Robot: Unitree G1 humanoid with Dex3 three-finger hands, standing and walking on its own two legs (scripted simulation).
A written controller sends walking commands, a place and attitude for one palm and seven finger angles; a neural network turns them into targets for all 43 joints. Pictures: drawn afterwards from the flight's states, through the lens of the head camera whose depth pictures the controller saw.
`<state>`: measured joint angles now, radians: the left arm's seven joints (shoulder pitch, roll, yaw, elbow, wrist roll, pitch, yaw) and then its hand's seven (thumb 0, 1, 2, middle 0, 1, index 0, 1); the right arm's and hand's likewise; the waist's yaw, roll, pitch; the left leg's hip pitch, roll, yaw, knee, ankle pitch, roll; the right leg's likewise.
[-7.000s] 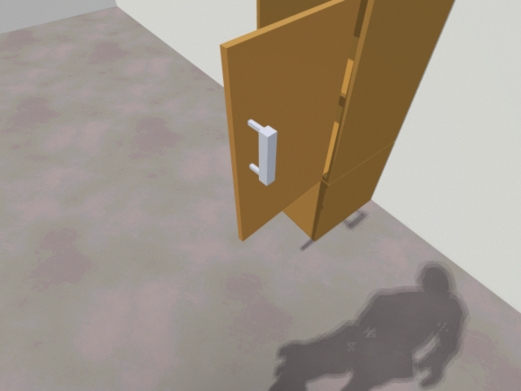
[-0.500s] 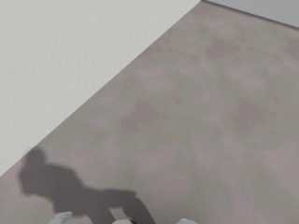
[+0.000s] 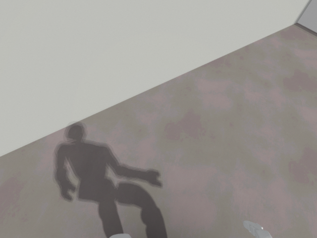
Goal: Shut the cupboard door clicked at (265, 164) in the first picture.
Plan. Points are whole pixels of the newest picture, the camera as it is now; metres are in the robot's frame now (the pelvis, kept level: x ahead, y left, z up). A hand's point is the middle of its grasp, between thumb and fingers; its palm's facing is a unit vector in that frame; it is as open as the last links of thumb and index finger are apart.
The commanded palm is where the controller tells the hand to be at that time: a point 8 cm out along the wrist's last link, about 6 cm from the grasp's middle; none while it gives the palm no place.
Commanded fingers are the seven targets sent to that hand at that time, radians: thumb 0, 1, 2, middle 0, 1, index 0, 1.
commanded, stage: walk to a spot facing it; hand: left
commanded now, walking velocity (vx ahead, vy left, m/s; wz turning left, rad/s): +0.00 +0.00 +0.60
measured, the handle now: out of the picture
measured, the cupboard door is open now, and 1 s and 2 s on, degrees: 95 95 95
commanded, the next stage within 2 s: none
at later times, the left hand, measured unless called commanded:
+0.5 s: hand out of the picture +0.07 +0.17 -0.13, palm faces +0.24 -0.93 -0.29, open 7.4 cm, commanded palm none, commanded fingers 0.00 0.90 0.90 -0.20 -0.30 -0.20 -0.30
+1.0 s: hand out of the picture -0.07 +0.20 -0.17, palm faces +0.59 -0.78 -0.24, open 7.4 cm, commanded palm none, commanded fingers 0.00 0.90 0.90 -0.20 -0.30 -0.20 -0.30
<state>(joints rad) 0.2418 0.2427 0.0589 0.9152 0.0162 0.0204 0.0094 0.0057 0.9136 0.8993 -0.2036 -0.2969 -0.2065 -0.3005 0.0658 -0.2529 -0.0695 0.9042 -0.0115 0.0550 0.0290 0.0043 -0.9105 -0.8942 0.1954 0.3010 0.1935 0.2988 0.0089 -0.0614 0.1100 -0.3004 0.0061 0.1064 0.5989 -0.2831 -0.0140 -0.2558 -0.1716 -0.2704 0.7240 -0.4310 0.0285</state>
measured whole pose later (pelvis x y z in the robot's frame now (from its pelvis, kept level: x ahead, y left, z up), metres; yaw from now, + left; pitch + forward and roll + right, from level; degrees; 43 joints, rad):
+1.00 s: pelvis +0.00 -0.02 +0.01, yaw +35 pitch +1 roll -1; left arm 0.18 0.28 0.08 0.92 0.02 0.07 0.01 0.01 0.91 0.90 -0.20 -0.30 -0.20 -0.30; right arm 0.11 -0.23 -0.05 0.89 -0.01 0.03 0.00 0.00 -0.91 -0.89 0.20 0.30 0.20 0.30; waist 0.02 -0.06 0.10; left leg -0.31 -0.02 0.02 0.55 -0.26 0.05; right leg -0.50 -0.11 -0.04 1.15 -0.42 0.08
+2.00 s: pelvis +0.03 +0.07 +0.01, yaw +70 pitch +0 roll -1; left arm 0.31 0.26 0.07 1.03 0.03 0.02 -0.02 0.01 0.91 0.90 -0.20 -0.30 -0.20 -0.30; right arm 0.09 -0.21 -0.03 0.90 -0.01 -0.04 0.01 0.00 -0.91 -0.89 0.20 0.30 0.20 0.30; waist 0.05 -0.07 0.10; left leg -0.29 -0.04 0.12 0.59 -0.31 0.10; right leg -0.45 -0.16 -0.06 1.27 -0.36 0.07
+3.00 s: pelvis +0.09 +0.52 +0.00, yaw +80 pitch -1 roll -1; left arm 0.45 0.16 0.03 1.17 0.01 -0.04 0.00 0.01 0.92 0.90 -0.20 -0.30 -0.20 -0.30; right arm 0.03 -0.20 -0.05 0.96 -0.03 -0.08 0.01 0.00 -0.92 -0.89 0.19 0.30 0.19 0.30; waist 0.06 -0.04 0.09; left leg -0.43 0.03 0.13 0.65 -0.17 0.07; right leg -0.13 -0.06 -0.09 0.90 -0.50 0.00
